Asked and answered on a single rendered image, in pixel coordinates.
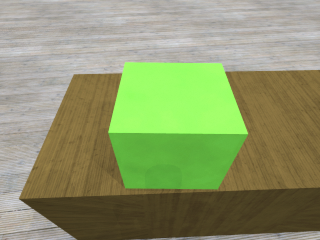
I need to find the pedestal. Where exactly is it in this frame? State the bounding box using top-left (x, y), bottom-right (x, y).
top-left (19, 70), bottom-right (320, 240)

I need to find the carton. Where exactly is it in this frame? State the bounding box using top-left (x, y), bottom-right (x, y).
top-left (108, 62), bottom-right (248, 190)

